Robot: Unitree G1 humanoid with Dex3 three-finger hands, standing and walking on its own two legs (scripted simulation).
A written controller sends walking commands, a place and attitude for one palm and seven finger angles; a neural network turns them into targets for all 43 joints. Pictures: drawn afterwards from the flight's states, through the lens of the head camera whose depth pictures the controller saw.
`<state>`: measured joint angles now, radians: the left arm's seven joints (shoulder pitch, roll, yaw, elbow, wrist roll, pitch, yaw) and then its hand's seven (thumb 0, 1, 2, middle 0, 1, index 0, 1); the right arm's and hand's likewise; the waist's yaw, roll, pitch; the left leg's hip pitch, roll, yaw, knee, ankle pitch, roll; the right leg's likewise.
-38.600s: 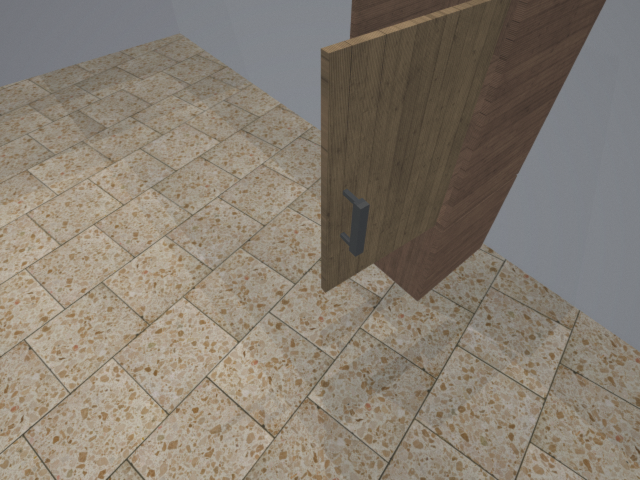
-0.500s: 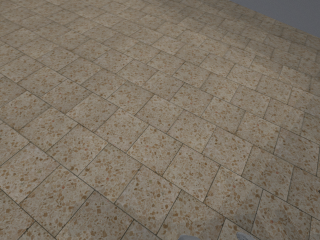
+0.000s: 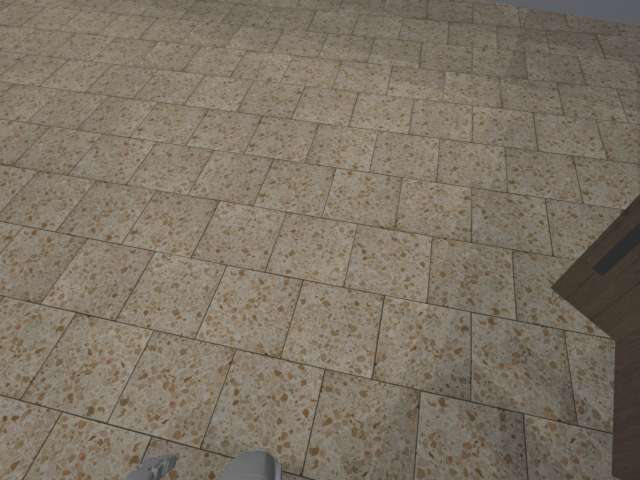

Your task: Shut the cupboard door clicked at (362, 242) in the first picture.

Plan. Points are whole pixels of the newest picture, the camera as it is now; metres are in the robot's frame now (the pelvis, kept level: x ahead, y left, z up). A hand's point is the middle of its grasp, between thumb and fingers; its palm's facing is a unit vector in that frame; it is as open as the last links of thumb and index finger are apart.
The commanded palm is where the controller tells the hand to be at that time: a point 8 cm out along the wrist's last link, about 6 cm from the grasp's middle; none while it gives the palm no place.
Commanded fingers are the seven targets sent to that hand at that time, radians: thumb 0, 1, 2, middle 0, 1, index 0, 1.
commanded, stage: turn to face it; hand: left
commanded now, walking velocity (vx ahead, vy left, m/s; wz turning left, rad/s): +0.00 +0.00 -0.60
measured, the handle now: (630, 241) +0.51 -0.51 -0.09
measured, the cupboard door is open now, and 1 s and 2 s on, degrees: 60 60 60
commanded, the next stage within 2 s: take the last steps up to it in 1.44 s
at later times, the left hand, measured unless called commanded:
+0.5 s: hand (224, 433) +0.20 +0.16 -0.16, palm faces -0.30 -0.91 -0.28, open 7.4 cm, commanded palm none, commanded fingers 0.00 0.90 0.90 -0.20 -0.30 -0.20 -0.30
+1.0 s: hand (263, 401) +0.24 +0.11 -0.16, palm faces -0.53 -0.82 -0.22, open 7.4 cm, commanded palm none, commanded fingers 0.00 0.90 0.90 -0.20 -0.30 -0.20 -0.30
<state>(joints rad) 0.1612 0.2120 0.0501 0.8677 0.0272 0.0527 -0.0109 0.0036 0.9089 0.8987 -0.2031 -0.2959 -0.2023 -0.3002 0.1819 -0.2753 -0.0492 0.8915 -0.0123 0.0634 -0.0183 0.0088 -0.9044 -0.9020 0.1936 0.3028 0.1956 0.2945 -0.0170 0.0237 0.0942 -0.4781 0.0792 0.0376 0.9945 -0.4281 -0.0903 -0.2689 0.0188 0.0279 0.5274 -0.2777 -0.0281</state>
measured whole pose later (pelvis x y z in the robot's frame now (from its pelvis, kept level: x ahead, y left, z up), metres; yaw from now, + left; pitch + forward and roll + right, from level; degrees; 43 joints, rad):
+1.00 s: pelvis +0.05 -0.02 +0.00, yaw -35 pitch +2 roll -1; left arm 0.17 0.27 0.09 0.89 0.02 0.08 -0.04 0.01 0.91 0.90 -0.20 -0.30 -0.20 -0.30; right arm 0.19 -0.21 0.00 0.84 -0.03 0.01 -0.02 0.00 -0.90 -0.90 0.20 0.30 0.20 0.30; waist 0.01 -0.02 0.08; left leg -0.26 0.11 0.11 0.52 -0.28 -0.02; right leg -0.47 0.02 -0.01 1.08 -0.51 0.04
